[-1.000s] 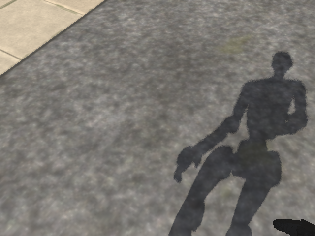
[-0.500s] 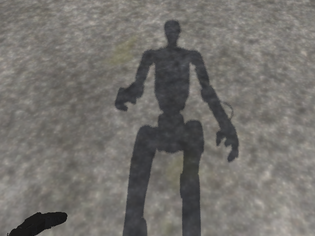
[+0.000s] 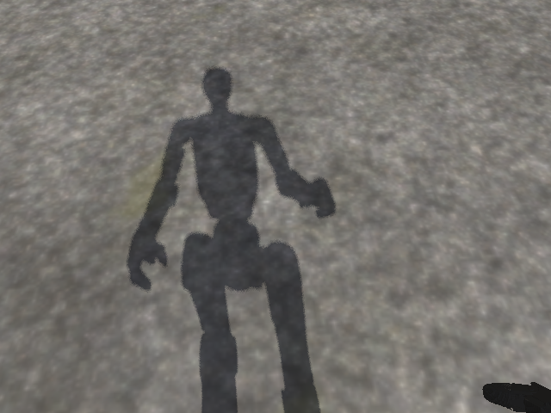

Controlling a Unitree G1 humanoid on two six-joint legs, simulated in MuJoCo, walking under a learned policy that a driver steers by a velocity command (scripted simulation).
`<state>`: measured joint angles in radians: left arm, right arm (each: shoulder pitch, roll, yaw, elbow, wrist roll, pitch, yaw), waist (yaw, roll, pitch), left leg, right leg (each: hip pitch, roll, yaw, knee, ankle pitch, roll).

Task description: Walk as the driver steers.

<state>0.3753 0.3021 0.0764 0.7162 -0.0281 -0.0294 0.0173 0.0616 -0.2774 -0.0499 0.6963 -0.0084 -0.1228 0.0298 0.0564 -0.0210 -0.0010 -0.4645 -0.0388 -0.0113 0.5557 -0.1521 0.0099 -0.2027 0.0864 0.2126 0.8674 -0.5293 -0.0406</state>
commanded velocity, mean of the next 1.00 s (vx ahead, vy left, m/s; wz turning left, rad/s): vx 0.50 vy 0.00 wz -0.11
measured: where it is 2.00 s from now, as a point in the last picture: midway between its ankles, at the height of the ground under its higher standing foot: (333, 219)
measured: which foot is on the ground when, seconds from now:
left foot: down 0.00-0.46, up 0.48-0.96, down 0.98-1.00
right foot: up 0.00-0.44, down 0.46-1.00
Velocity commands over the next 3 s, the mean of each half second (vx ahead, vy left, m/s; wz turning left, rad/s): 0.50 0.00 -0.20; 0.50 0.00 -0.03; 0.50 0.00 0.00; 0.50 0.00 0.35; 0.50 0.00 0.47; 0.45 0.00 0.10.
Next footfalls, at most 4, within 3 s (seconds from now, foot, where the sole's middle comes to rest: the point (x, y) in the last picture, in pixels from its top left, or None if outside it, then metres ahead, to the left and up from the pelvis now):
0.46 right None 0.38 -0.16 -0.76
0.98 left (281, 330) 0.69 0.06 -0.76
1.50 right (378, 250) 0.96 -0.21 -0.76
2.06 left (296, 175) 1.24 0.03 -0.76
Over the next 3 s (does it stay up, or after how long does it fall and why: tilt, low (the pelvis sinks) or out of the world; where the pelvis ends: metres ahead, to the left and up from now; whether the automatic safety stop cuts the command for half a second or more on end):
stays up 1.60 0.06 0.02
